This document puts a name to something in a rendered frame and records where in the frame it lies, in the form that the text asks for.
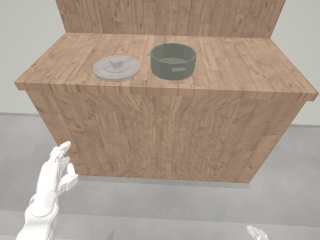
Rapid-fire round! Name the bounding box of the lid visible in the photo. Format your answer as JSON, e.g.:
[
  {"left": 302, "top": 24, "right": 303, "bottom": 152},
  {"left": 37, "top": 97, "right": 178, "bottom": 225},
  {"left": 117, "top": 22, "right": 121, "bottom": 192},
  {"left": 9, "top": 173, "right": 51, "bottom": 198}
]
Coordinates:
[{"left": 93, "top": 55, "right": 141, "bottom": 81}]

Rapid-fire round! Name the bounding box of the robot left forearm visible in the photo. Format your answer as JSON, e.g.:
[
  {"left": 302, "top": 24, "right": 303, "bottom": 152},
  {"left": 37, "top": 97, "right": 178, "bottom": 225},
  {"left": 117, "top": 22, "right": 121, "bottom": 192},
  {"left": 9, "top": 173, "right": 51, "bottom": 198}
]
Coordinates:
[{"left": 15, "top": 191, "right": 59, "bottom": 240}]

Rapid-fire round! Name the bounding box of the knob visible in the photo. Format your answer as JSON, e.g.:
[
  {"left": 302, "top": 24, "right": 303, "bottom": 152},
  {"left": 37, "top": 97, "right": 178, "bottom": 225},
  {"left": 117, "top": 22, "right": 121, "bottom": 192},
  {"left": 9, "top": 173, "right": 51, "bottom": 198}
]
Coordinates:
[{"left": 109, "top": 57, "right": 124, "bottom": 67}]

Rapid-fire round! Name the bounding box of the robot right hand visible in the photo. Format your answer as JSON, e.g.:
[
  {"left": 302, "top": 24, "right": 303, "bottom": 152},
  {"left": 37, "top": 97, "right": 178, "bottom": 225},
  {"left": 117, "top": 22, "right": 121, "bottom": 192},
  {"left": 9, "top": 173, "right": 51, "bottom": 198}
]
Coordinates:
[{"left": 246, "top": 225, "right": 269, "bottom": 240}]

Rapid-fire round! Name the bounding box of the robot left hand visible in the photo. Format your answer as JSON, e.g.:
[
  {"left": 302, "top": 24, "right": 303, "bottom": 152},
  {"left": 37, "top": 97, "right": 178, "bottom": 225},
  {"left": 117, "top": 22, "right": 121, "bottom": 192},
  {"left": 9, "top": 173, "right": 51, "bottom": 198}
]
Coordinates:
[{"left": 36, "top": 141, "right": 78, "bottom": 196}]

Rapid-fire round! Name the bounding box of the pot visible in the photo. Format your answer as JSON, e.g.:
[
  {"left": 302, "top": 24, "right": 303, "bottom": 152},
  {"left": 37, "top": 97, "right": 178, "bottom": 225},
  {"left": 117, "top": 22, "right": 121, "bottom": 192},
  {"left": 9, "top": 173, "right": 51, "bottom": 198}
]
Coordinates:
[{"left": 150, "top": 43, "right": 197, "bottom": 81}]

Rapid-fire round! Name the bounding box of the table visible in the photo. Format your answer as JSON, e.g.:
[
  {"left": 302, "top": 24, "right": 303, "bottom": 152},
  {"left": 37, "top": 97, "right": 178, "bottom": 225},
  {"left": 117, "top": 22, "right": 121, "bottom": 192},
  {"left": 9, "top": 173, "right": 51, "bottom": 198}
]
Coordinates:
[{"left": 14, "top": 0, "right": 319, "bottom": 184}]

